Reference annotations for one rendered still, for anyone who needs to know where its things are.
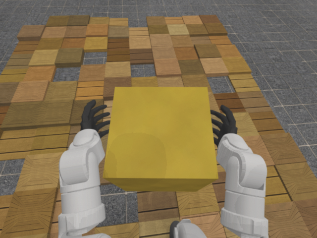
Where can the left robot forearm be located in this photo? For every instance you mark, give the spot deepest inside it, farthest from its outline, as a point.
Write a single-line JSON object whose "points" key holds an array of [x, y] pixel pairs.
{"points": [[79, 180]]}

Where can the right robot forearm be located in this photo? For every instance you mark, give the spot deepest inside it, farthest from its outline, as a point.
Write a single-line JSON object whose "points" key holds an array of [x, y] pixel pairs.
{"points": [[243, 211]]}

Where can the robot right shin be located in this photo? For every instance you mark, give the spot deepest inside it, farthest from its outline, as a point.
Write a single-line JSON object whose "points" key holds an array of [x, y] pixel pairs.
{"points": [[184, 221]]}

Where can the carton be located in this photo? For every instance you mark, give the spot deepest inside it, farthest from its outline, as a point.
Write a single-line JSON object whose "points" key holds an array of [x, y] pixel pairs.
{"points": [[160, 139]]}

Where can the left robot hand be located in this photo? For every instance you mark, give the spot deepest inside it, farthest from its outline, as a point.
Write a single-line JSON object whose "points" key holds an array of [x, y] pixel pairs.
{"points": [[89, 121]]}

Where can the right robot foot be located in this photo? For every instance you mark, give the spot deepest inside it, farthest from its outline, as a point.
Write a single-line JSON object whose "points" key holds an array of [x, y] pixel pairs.
{"points": [[172, 226]]}

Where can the right robot hand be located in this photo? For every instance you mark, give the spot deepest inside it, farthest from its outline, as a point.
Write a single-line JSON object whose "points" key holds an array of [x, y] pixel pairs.
{"points": [[228, 125]]}

